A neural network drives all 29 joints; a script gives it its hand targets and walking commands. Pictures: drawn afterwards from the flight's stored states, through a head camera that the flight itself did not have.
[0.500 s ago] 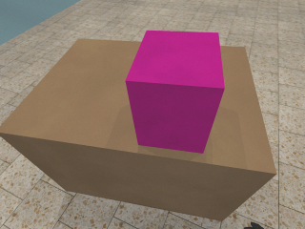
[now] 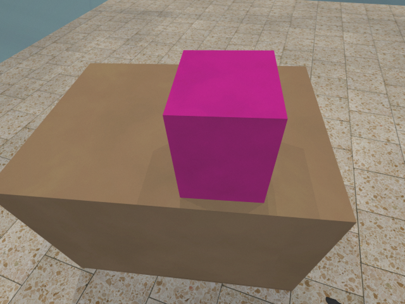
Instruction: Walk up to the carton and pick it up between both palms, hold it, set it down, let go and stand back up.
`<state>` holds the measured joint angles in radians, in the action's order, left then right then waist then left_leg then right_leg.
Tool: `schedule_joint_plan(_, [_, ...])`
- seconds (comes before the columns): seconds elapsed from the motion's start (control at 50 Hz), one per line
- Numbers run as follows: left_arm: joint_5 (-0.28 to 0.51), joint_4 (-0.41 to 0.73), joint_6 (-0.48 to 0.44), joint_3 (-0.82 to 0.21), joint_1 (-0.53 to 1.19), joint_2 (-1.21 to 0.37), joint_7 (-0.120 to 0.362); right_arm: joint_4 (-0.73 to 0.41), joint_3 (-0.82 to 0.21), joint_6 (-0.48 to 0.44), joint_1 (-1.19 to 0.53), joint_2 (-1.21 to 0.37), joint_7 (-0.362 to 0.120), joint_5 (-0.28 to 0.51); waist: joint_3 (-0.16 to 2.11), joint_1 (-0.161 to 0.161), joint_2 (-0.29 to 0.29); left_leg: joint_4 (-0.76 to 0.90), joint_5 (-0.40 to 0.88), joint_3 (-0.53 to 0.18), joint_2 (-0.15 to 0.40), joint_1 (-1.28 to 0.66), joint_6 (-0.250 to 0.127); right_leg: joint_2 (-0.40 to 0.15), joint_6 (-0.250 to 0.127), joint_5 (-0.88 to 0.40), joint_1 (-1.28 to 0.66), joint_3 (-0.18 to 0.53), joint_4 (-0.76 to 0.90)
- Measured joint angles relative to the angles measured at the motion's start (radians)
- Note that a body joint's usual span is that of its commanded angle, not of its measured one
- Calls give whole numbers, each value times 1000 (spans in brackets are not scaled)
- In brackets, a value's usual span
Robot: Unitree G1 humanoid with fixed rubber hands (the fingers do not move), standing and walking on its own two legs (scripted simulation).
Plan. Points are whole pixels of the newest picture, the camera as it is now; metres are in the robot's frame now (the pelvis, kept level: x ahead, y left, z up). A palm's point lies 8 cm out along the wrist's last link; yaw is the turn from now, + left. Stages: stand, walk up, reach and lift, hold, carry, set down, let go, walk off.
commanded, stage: walk up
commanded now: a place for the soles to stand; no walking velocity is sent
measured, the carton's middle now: (224, 127) +0.52 -0.02 +0.05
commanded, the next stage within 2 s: reach and lift in 0.42 s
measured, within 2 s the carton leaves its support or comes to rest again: neither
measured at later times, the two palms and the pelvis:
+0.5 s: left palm out of the picture +0.06 +0.26 -0.12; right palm out of the picture +0.06 -0.25 -0.13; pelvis -0.01 +0.01 -0.01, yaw -1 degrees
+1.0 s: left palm (101, 301) +0.16 +0.24 -0.08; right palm out of the picture +0.14 -0.24 -0.08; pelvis +0.01 +0.00 +0.01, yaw -1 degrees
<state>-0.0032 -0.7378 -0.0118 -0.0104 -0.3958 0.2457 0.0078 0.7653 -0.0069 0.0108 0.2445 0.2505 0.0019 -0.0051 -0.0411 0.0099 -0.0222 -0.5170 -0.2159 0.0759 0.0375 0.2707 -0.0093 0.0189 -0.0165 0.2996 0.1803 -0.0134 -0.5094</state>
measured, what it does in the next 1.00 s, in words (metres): stands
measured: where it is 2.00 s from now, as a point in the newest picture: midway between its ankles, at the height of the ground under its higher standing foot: outside the picture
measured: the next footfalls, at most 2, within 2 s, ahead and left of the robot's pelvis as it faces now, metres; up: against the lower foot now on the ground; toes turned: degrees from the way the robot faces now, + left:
none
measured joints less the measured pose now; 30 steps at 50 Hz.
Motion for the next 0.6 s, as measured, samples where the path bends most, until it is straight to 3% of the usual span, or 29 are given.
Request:
schedule_joint_plan(0.44, [-3, -46, 3, 6, 14, -4, -11, 63, 1, -5, 58, 4, 4, 1, 5, -13, 5, 22, 3, 48, 4, -11, -8, 2, 9, -11, 17, 48, 2])
schedule_joint_plan(0.5, [31, -23, 179, -19, 123, 31, -27, 149, 82, -52, -44, -27, -29, -66, -18, -27, 19, -80, -74, 33, -7, 81, -3, -20, -1, 59, 108, 21, -115])
schedule_joint_plan(0.56, [39, 77, 358, -13, 271, 55, -30, 119, 119, -52, -149, -36, -50, -66, -85, -29, 23, -181, -44, 13, -6, 152, -3, -25, 7, 70, 171, -1, -225])
schedule_joint_plan(0.6, [18, 179, 432, 5, 325, 49, -24, 78, 120, -50, -189, -42, -51, -41, -109, -28, 28, -208, -66, 5, -2, 158, -6, -22, 8, 77, 170, -8, -237])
